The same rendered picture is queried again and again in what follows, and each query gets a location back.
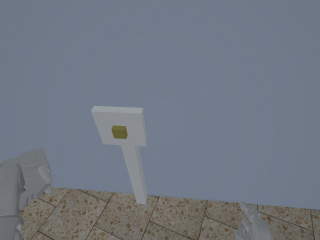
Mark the panel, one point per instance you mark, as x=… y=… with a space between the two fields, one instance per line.
x=105 y=118

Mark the robot left hand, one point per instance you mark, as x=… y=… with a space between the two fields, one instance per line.
x=36 y=173

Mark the button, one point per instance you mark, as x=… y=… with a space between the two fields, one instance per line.
x=119 y=132

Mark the robot right hand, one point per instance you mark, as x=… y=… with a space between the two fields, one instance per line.
x=256 y=230

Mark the robot left forearm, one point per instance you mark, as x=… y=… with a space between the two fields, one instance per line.
x=10 y=227

